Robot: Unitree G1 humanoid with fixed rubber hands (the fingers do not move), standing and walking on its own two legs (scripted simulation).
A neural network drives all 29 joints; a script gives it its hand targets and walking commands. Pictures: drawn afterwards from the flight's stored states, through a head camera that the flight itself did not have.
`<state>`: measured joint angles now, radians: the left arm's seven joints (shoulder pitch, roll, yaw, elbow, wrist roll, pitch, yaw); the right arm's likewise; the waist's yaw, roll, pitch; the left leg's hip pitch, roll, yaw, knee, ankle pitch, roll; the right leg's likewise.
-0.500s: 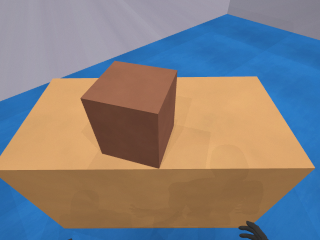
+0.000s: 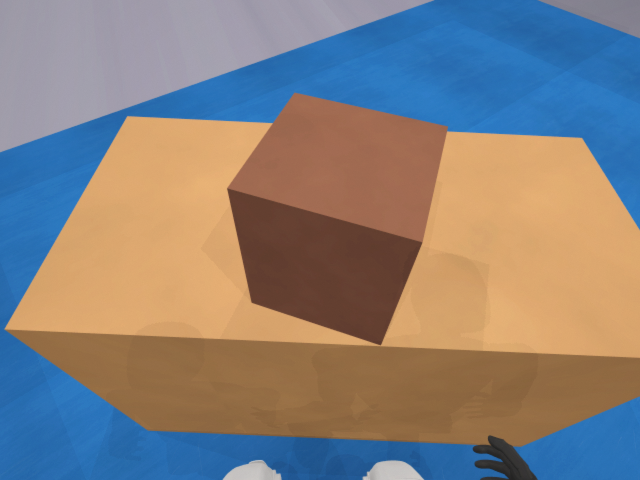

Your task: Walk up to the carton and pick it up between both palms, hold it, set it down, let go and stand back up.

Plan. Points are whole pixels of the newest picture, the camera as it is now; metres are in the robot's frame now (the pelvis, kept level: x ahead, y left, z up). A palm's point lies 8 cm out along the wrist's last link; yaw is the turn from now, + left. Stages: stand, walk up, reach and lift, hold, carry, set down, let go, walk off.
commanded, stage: walk up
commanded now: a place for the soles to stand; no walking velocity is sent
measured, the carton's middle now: (339, 224) +0.44 -0.03 +0.05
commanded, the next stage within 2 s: reach and lift in 1.16 s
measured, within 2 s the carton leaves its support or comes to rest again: neither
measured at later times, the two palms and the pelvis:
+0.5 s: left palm (132, 452) +0.18 +0.23 -0.07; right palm out of the picture +0.07 -0.26 -0.09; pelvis +0.01 +0.01 +0.02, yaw -8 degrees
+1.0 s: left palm (128, 479) +0.15 +0.23 -0.08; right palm out of the picture +0.05 -0.28 -0.09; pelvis +0.00 +0.00 +0.02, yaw -12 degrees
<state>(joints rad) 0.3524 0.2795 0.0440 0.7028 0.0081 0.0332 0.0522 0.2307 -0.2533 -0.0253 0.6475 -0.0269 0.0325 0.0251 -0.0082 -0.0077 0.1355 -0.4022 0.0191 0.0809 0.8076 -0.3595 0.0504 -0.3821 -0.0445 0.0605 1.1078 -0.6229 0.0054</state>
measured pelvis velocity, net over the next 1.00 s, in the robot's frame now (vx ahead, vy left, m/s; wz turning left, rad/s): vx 0.00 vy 0.00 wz -0.21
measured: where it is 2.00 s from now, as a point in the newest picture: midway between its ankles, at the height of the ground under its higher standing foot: outside the picture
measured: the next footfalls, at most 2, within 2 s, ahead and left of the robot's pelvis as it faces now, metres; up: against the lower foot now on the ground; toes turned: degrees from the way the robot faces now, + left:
right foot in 0.24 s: +0.07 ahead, -0.11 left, +0.00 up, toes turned -1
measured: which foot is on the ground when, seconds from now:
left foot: down 0.00-1.00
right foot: up 0.00-0.22, down 0.24-1.00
